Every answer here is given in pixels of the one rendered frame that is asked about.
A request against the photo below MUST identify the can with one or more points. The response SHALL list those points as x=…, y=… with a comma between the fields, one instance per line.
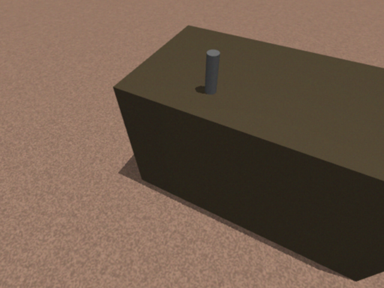
x=212, y=65

